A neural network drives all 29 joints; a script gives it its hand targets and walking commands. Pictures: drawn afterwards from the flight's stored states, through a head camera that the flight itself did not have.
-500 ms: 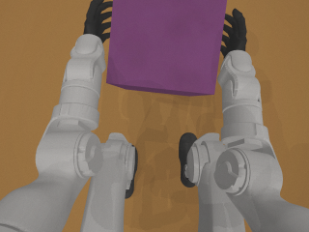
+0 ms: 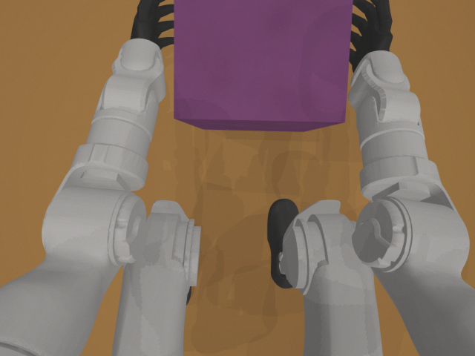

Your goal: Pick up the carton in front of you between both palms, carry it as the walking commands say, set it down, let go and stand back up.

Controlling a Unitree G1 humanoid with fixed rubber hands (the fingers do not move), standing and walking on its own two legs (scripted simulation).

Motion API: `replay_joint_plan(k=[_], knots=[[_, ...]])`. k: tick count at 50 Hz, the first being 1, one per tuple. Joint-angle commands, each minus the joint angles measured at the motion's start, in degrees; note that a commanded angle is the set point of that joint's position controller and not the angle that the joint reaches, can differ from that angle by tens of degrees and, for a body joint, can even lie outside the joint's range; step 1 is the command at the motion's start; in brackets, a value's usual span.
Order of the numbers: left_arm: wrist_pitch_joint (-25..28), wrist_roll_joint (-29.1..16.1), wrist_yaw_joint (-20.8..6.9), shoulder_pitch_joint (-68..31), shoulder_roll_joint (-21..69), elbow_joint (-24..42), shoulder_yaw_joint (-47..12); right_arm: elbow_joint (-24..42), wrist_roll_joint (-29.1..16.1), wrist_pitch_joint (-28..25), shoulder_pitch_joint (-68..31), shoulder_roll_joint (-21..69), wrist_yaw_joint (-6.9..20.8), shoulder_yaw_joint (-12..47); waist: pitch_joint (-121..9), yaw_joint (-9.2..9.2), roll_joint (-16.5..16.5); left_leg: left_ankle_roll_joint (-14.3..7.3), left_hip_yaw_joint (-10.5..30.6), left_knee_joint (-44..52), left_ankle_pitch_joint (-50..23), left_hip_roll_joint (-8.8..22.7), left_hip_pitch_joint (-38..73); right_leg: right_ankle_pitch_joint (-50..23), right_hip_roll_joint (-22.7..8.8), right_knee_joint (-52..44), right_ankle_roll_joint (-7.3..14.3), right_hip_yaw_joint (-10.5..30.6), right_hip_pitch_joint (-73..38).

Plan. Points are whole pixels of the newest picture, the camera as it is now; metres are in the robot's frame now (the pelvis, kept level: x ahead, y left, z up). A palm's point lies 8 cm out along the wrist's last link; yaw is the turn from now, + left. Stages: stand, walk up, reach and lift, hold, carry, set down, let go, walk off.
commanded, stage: set down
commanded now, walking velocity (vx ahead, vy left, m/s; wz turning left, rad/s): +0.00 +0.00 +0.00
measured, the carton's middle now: (257, 64) +0.52 -0.04 -0.23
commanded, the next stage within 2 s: none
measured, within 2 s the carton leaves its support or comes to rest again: rests again in 0.82 s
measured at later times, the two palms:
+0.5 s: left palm (154, 48) +0.52 +0.12 -0.18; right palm (368, 61) +0.52 -0.19 -0.16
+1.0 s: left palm (124, 57) +0.52 +0.17 -0.20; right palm (373, 81) +0.49 -0.22 -0.19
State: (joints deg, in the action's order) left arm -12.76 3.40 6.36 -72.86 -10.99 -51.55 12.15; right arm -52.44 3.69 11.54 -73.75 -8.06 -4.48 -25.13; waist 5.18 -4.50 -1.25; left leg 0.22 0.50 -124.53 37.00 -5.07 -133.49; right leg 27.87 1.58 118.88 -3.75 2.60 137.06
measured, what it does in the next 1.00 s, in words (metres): stands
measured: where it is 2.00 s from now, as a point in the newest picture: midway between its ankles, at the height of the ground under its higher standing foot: (231, 268)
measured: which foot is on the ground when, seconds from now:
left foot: down 0.00-1.00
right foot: down 0.00-1.00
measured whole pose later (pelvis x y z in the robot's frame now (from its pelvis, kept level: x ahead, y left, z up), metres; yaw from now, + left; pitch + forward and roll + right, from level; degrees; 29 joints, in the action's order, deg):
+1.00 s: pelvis -0.01 -0.01 -0.01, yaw +0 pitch +37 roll -2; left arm -2.5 -5.5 4.0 -79.7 -22.0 -64.5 3.7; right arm -69.1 -9.1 0.1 -78.6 -18.2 -5.6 -15.3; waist 20.6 -2.5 -2.2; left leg 1.8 2.3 -128.7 37.8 -5.1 -127.4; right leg 27.7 1.9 122.5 -2.6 0.7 131.3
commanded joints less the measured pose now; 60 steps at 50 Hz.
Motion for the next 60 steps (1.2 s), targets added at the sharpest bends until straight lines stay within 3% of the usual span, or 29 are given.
replay_joint_plan(k=[1, 10, 17, 23, 36, 39, 41, 42, 43, 45, 50, 52, 57, 60], knots=[[3.73, -4.99, -14.65, -33.22, 50.57, 6.87, -21.04, 1.00, -4.59, -0.43, -22.42, 53.43, 14.84, 19.36, -57.99, 0.76, 9.82, 1.14, -1.37, 13.43, -23.97, -2.98, 31.47, -19.27, 4.47, -2.46, 2.03, -7.82, -32.73], [4.55, -2.64, -14.91, -34.04, 45.28, 0.97, -15.47, -2.55, -3.13, -1.21, -25.35, 49.90, 14.79, 16.13, -48.71, 2.25, 7.22, -0.18, -1.71, 12.72, -16.37, -2.77, 23.77, -14.77, 4.76, -2.23, 2.05, -6.60, -32.18], [5.51, -3.00, -15.55, -35.19, 43.24, -0.28, -15.28, -5.34, -3.17, -2.46, -25.50, 47.54, 14.27, 14.96, -44.81, 1.85, 7.19, -0.52, -1.57, 11.50, -16.22, -2.34, 21.27, -15.85, 5.17, -1.43, 2.56, -5.73, -33.34], [5.44, -0.93, -15.52, -31.80, 39.71, -3.21, -12.75, -7.40, -2.44, -2.91, -25.53, 44.57, 14.20, 13.79, -39.53, 2.86, 5.43, -1.08, -0.99, 11.29, -14.83, -2.02, 19.43, -13.84, 5.17, -1.28, 2.52, -5.14, -31.34], [5.33, 3.32, -14.88, -28.27, 31.00, -7.92, -7.42, -9.99, -0.69, -4.16, -24.47, 35.59, 13.02, 9.98, -33.57, 3.91, 4.89, -1.02, -0.52, 11.34, -11.71, -1.09, 18.98, -10.44, 4.53, -1.30, 2.02, -4.67, -30.08], [6.52, 3.80, -12.90, -25.96, 22.56, -8.18, -5.32, -9.68, -1.09, -5.93, -22.48, 26.98, 10.75, 8.12, -35.05, 4.41, 4.65, -0.10, -0.91, 10.85, -12.67, -0.21, 21.36, -11.53, 3.84, -1.10, 1.02, -5.11, -32.62], [8.04, 3.96, -8.59, -21.25, 4.33, -9.01, -1.20, -10.20, -1.38, -7.92, -16.78, 9.06, 6.51, 4.43, -36.96, 4.51, 4.68, 0.94, -0.80, 10.57, -13.28, 0.99, 23.47, -12.43, 2.79, -0.91, 0.15, -5.68, -35.31], [9.14, 3.33, -5.36, -18.07, -8.88, -9.14, 0.62, -9.96, -2.54, -9.22, -12.82, -4.02, 3.27, 3.13, -38.58, 4.51, 5.04, 1.48, -0.66, 10.52, -13.53, 1.67, 24.71, -13.03, 2.03, -0.99, -0.16, -5.79, -36.70], [9.93, 1.60, -2.79, -18.18, -15.75, -8.47, 0.40, -9.91, -4.75, -10.33, -12.07, -10.85, 0.61, 3.60, -40.60, 4.61, 4.87, 1.89, -0.28, 10.41, -13.77, 2.24, 25.58, -13.64, 1.62, -1.21, -0.35, -5.44, -37.93], [10.83, -3.27, -1.32, -21.18, -17.21, -8.19, -3.39, -11.70, -9.73, -11.49, -13.15, -12.81, -1.21, 6.86, -42.74, 4.32, 5.99, 1.89, 0.01, 10.12, -15.37, 2.78, 26.62, -15.22, 1.31, -0.80, 0.11, -4.61, -38.78], [12.16, -13.77, -2.57, -25.81, -14.27, -4.68, -12.61, -10.47, -15.70, -13.73, -15.58, -15.28, -1.52, 11.99, -46.97, -0.57, 8.07, 2.07, 0.94, 8.68, -19.88, 3.53, 29.32, -19.32, -0.79, -0.05, 1.50, -4.56, -38.01], [11.98, -16.03, -2.96, -25.32, -14.46, -3.54, -14.08, -8.78, -16.61, -13.96, -15.36, -15.90, -1.55, 13.01, -50.20, -1.60, 7.98, 2.18, 0.89, 8.49, -20.79, 3.54, 31.42, -20.34, -1.25, -0.13, 1.66, -4.92, -39.78], [10.58, -16.28, -1.99, -20.86, -17.21, -2.24, -12.51, -3.05, -17.31, -12.94, -12.25, -17.32, -2.38, 13.43, -61.89, -0.83, 6.47, 2.30, -0.68, 9.74, -21.60, 3.02, 37.02, -21.44, -0.92, -1.37, 1.03, -6.18, -47.78], [9.40, -14.67, -0.88, -18.97, -18.14, 1.64, -10.13, 3.56, -16.86, -11.47, -10.16, -17.76, -3.17, 13.03, -70.94, -0.25, 5.32, 2.10, -2.41, 11.81, -21.15, 2.11, 40.21, -22.12, -0.01, -3.40, 0.72, -7.15, -54.08]])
